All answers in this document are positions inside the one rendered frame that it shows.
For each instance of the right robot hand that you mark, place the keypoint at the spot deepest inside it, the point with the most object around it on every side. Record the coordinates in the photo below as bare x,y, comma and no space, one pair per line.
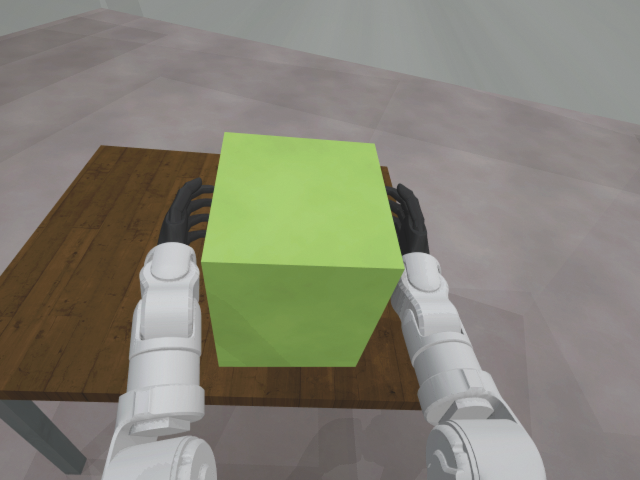
410,227

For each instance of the right robot upper arm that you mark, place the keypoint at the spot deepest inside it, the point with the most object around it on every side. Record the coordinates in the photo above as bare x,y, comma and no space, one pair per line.
481,449

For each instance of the left robot hand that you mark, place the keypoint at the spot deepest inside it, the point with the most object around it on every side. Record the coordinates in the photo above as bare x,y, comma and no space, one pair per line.
178,221

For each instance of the robot left forearm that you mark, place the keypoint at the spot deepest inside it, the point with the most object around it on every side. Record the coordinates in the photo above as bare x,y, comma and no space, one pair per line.
163,389

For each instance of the left robot upper arm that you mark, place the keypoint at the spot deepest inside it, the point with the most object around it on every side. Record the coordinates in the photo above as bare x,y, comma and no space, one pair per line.
181,458

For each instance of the robot right forearm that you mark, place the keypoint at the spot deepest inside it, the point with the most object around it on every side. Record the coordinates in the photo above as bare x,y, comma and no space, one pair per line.
452,383

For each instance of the table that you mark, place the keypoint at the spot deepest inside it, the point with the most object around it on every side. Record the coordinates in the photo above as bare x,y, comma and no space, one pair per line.
67,301

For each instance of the carton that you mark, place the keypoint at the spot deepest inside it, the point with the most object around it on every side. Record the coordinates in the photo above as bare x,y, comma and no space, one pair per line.
301,254

